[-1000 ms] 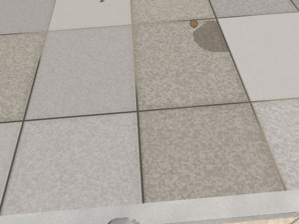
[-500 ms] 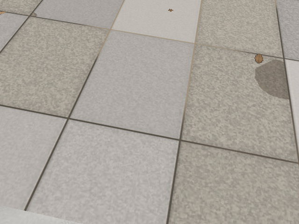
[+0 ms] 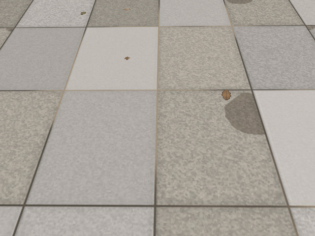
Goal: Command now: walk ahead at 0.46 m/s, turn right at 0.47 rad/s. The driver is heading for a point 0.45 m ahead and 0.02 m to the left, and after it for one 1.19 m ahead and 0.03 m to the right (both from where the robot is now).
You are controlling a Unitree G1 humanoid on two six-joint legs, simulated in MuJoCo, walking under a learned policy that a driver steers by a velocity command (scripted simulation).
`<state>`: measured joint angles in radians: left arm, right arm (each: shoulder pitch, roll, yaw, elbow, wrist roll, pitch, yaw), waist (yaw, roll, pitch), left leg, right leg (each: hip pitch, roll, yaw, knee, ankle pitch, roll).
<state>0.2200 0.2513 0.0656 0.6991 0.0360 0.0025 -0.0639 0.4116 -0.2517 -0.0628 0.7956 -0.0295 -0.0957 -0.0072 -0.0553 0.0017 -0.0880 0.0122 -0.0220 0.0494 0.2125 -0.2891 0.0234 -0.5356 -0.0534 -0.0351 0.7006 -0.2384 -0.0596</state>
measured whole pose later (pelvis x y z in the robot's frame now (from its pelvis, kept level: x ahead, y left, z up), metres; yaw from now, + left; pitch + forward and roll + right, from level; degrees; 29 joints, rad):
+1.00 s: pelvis +0.45 -0.12 +0.00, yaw +13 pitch +2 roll +0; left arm 0.20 0.26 0.02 0.70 0.02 0.04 0.04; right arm 0.28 -0.29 -0.08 0.74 -0.02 0.03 0.00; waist -0.04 -0.02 0.02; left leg -0.31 -0.17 -0.15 0.45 -0.16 0.09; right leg -0.50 -0.03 0.08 0.82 -0.33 0.05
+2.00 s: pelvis +0.49 -0.15 +0.00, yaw +16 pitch -1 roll +0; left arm 0.30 0.23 0.02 1.02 0.03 0.02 0.01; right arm 0.31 -0.22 -0.02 1.08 -0.02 0.01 -0.03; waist 0.00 0.00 -0.01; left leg -0.11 -0.05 -0.07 0.44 -0.36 0.06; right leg -0.24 0.03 0.00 0.57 -0.39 -0.06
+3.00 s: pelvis +0.95 -0.02 +0.00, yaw +12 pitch +0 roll +1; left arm 0.08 0.20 0.03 0.92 0.02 -0.03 -0.04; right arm 0.45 -0.17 -0.02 1.08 -0.02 -0.11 -0.01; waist -0.04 -0.03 0.05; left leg 0.10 -0.10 0.14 0.16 -0.26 0.09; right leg -0.64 -0.07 -0.05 0.70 0.01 -0.07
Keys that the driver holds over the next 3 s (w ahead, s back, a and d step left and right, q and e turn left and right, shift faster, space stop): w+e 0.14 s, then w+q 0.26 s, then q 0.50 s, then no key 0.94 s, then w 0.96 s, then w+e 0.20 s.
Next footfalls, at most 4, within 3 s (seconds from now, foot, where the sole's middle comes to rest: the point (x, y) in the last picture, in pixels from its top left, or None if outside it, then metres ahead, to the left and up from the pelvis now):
0.06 right None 0.14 -0.13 -0.78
0.54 left None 0.51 -0.05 -0.78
1.10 right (214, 232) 0.56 -0.23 -0.78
1.42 left None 0.46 -0.04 -0.78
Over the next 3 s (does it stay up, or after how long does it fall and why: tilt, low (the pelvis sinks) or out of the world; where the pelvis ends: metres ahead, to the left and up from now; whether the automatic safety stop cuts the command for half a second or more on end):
stays up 0.95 -0.02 0.00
